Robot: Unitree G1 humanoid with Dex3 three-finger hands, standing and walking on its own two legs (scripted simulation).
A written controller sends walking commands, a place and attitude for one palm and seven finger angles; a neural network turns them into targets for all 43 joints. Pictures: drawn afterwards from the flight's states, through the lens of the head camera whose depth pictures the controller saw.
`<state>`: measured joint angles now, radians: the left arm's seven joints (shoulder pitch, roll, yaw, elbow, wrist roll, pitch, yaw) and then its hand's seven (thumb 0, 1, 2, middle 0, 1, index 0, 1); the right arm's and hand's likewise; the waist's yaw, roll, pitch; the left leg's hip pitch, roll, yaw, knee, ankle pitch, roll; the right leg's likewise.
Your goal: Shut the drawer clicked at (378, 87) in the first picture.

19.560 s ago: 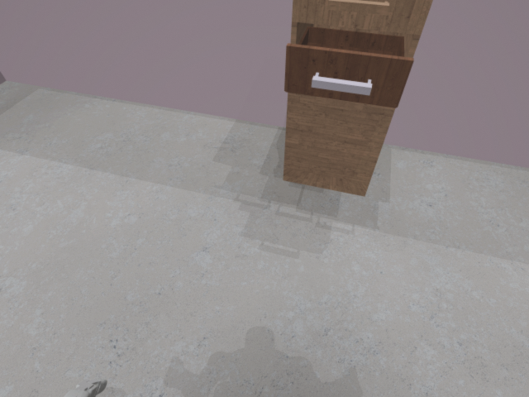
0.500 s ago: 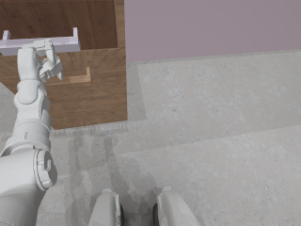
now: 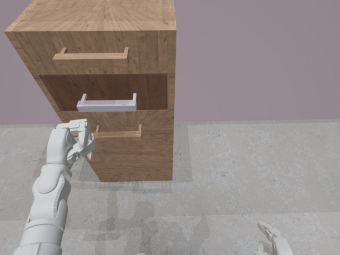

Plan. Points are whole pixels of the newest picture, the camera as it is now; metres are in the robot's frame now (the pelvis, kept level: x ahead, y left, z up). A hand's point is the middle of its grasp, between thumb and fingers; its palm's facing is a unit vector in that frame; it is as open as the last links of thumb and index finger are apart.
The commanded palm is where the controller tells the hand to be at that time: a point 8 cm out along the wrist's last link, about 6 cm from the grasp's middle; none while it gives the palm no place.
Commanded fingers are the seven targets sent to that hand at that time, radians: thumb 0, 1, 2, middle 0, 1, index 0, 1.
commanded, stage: draw the hand back to the body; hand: left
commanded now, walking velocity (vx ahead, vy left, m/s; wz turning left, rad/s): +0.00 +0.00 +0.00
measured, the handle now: (108, 101) +0.57 +0.22 -0.01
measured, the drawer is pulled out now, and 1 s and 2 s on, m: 0.00 0.00 0.00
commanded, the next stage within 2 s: step back with the hand held close in 0.86 s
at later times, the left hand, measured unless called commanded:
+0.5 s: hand (39, 178) +0.23 +0.22 +0.16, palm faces +0.32 -0.88 -0.34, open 3.2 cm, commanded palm +0.17 +0.26 +0.19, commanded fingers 0.00 0.90 0.90 -1.40 -1.60 -1.40 -1.60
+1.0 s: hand (2, 205) +0.17 +0.23 +0.20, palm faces +0.40 -0.83 -0.38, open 3.2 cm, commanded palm +0.13 +0.27 +0.22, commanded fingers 0.00 0.90 0.90 -1.40 -1.60 -1.40 -1.60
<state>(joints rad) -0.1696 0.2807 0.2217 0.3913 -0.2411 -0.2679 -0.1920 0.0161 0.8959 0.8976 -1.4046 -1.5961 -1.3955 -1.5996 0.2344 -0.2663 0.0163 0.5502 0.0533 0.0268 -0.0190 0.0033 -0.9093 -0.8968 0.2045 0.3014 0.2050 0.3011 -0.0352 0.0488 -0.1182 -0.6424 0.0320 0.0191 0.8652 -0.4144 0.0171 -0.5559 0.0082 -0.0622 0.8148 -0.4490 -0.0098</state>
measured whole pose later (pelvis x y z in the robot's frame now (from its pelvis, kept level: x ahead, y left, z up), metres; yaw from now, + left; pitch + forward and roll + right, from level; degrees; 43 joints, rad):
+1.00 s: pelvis +0.00 -0.01 +0.04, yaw +0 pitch -5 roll +0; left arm 0.53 0.31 0.27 -0.43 -0.07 -0.11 0.10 0.01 0.89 0.90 -1.41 -1.60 -1.40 -1.60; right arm 0.20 -0.23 0.02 0.63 0.01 -0.12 -0.08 0.01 -0.91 -0.90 0.21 0.30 0.21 0.30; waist 0.06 0.08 0.02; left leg -0.12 0.02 0.04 0.44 -0.23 0.01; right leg -0.04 0.01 -0.05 0.40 -0.26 -0.02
